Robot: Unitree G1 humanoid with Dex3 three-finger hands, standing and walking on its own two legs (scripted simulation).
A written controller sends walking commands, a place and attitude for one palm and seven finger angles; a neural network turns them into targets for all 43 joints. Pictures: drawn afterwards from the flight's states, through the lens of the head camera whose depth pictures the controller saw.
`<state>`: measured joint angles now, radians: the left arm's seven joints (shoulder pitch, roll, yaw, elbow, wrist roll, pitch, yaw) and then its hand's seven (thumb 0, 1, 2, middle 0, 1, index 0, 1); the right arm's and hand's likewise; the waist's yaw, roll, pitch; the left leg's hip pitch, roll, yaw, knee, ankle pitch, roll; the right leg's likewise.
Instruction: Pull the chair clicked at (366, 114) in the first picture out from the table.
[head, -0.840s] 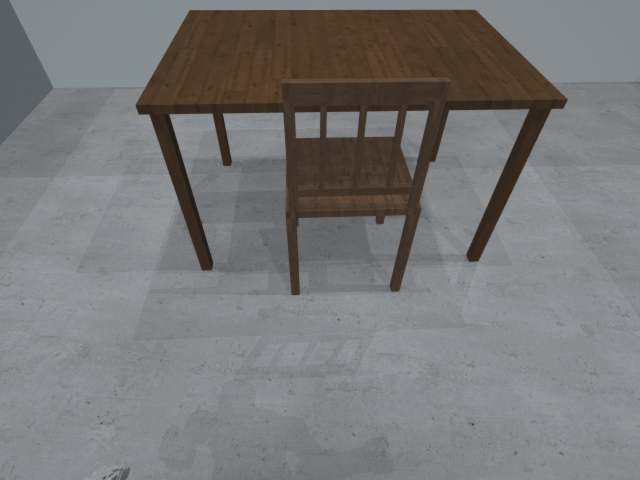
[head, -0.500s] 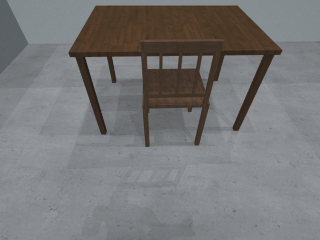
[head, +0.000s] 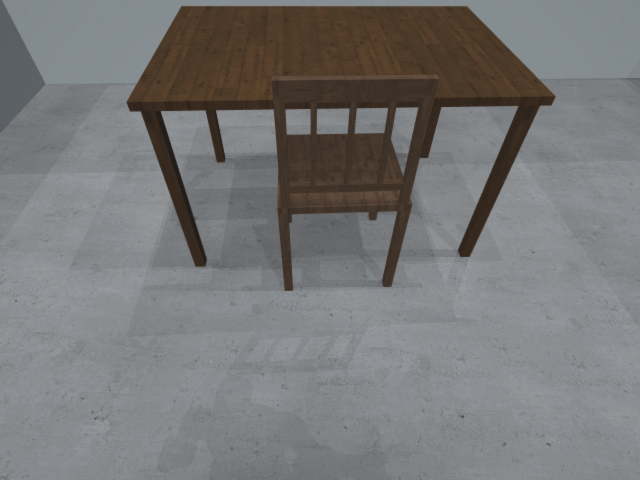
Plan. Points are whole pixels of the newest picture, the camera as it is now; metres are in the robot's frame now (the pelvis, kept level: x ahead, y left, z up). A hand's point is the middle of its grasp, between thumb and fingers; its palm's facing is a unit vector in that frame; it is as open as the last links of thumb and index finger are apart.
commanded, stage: look at it before walking up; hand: left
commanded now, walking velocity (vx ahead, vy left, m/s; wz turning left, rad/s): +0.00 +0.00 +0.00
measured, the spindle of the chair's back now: (350, 145) +0.95 -0.03 -0.12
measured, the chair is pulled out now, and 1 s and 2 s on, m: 0.00 0.00 0.00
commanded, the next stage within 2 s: walk to a spot facing it in 0.60 s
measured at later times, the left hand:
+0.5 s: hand out of the picture +0.07 +0.25 -0.15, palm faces -0.02 -0.94 -0.34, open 7.4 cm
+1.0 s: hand out of the picture +0.06 +0.22 -0.17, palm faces -0.10 -0.95 -0.29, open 7.4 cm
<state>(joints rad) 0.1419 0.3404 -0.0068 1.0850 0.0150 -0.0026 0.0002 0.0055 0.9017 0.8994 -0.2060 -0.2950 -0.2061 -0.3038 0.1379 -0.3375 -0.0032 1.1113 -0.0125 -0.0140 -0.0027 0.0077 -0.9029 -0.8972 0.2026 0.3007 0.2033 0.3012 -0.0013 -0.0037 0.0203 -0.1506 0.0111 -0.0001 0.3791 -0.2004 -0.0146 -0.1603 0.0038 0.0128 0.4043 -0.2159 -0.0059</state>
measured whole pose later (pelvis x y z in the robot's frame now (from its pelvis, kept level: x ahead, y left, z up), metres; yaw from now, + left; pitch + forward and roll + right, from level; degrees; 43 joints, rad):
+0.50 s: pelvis +0.00 +0.00 +0.00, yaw +0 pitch -2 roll +0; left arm 0.15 0.34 -0.01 1.09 0.02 0.00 0.00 0.00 0.90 0.90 -0.21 -0.29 -0.21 -0.30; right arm 0.12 -0.34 0.00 1.11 -0.01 -0.02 0.00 0.01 -0.90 -0.90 0.20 0.30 0.20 0.30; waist 0.00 -0.01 0.02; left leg -0.13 0.01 0.00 0.35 -0.19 -0.01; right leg -0.14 0.00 0.01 0.37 -0.21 0.00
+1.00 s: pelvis -0.01 +0.00 -0.01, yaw -7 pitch -1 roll +2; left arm 0.22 0.29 0.02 1.01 0.02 0.06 0.00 0.00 0.90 0.90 -0.20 -0.29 -0.20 -0.30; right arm 0.15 -0.26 -0.03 1.01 -0.01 0.01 -0.02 0.01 -0.90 -0.90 0.20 0.30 0.20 0.30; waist 0.02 -0.03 0.05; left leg -0.20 0.04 0.11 0.50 -0.27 -0.02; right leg -0.29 0.03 0.11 0.59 -0.27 0.00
